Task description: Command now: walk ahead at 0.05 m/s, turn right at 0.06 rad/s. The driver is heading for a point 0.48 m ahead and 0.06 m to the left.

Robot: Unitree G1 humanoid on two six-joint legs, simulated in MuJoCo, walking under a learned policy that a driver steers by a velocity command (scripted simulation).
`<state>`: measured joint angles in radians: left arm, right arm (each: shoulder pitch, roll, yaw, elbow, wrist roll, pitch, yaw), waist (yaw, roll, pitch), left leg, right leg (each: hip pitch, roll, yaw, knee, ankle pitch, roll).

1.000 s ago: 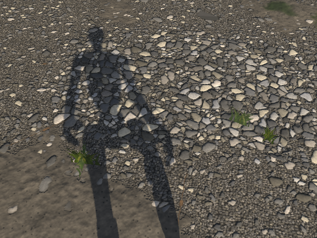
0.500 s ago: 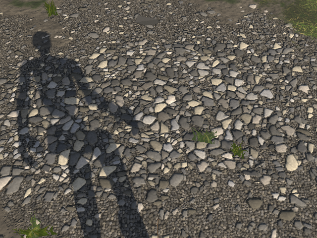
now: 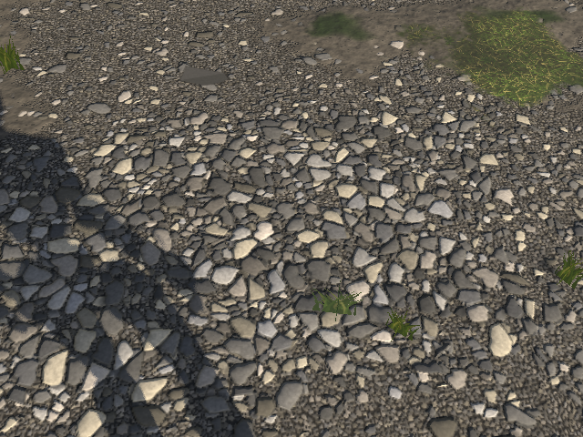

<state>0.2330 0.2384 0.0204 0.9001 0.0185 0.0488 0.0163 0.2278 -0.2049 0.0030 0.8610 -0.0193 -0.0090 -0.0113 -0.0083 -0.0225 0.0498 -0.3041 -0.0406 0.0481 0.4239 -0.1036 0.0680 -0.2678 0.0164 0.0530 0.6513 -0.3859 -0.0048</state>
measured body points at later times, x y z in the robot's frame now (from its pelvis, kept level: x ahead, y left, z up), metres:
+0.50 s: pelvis +0.03 -0.02 +0.01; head +0.03 -0.02 +0.46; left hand +0.04 +0.21 -0.15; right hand +0.04 -0.26 -0.15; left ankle +0.08 +0.08 -0.74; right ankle +0.00 -0.13 -0.74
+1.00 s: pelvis +0.05 -0.03 +0.01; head +0.05 -0.03 +0.46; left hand +0.02 +0.19 -0.15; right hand +0.04 -0.25 -0.16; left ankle +0.08 +0.08 -0.74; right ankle +0.00 -0.13 -0.74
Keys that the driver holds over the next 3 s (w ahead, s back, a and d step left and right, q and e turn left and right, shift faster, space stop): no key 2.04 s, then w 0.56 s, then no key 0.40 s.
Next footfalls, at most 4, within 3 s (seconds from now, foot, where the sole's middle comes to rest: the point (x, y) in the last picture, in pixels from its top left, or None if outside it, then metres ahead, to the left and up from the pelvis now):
0.04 right None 0.04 -0.12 -0.77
2.38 left None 0.24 0.10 -0.77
2.84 right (311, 421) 0.53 -0.04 -0.77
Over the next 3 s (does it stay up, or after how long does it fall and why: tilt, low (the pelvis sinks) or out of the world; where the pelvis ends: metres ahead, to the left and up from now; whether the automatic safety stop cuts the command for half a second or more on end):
stays up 0.40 0.01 -0.01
